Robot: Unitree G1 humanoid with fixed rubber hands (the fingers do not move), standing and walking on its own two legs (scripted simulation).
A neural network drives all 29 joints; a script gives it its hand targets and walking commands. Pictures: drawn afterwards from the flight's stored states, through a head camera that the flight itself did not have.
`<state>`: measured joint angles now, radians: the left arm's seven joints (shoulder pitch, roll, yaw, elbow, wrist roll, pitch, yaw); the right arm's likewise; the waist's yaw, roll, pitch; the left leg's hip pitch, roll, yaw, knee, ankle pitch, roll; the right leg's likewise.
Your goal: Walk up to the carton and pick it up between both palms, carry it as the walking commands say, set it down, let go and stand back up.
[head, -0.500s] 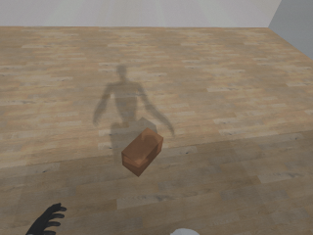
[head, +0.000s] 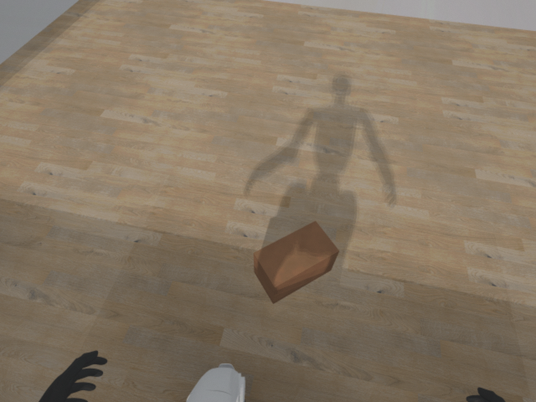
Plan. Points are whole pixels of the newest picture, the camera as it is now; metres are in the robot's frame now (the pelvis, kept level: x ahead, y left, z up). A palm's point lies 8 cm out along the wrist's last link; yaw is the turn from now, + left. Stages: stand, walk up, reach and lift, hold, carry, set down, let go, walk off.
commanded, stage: walk up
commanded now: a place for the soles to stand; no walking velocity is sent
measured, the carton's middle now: (294, 262) +0.63 -0.04 -0.66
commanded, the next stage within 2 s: none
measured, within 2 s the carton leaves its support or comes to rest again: neither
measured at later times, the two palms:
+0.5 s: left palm (173, 363) +0.17 +0.18 -0.09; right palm out of the picture +0.25 -0.48 -0.08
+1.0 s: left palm (247, 326) +0.24 +0.07 -0.10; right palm out of the picture +0.44 -0.56 -0.09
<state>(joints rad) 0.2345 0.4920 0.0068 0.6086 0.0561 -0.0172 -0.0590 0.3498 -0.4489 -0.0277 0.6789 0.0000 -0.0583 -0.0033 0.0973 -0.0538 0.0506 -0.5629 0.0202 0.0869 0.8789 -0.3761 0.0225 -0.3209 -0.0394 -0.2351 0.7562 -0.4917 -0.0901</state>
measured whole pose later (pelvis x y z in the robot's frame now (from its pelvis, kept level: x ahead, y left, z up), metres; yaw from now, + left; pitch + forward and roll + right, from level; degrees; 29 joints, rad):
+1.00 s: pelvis +0.25 -0.27 -0.03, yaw +25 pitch -3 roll +0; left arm 0.25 0.47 0.03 0.63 0.01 -0.04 -0.02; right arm 0.36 -0.48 -0.03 0.70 0.00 -0.05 -0.07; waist -0.04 -0.02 0.13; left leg -0.50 0.03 -0.13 1.08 -0.50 0.04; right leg -0.46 -0.08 -0.14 0.94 -0.43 -0.04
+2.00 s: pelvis +0.20 -0.22 -0.01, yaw +39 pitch +1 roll -2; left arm 0.26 0.47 0.03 0.80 0.01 -0.07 0.02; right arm 0.27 -0.47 -0.03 0.70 0.00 -0.05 0.01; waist 0.02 0.06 0.05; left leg -0.49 -0.01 0.00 0.84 -0.36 0.04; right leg -0.40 -0.09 -0.14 0.85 -0.49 0.00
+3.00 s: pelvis +0.26 -0.33 -0.02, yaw +38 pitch -2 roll +0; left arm 0.26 0.49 0.03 0.77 0.04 0.00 -0.06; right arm 0.39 -0.47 -0.03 0.74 0.00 -0.06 -0.08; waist -0.01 -0.10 0.04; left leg -0.55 0.07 -0.08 1.04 -0.52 0.02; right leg -0.43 -0.04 -0.09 0.92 -0.47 -0.03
